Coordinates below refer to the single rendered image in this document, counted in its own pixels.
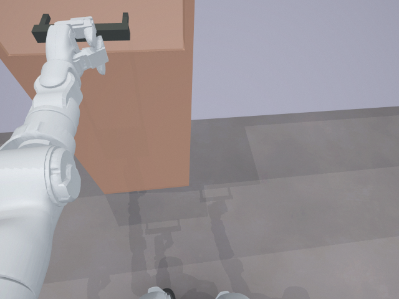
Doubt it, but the handle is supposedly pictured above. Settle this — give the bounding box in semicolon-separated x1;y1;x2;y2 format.
31;12;130;43

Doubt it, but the robot left hand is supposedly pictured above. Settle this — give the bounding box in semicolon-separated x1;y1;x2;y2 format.
46;16;108;78

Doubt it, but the cabinet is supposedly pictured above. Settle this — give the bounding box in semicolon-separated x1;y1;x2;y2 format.
0;0;195;194

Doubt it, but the left robot shin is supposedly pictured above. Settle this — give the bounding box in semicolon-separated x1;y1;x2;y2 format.
148;287;165;293

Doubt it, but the drawer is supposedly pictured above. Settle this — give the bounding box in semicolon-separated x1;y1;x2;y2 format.
0;0;183;54

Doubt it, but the robot left upper arm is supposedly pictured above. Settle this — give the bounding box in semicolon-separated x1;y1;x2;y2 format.
0;145;81;299

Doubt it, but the robot left forearm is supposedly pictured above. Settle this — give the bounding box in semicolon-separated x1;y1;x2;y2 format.
0;60;83;157

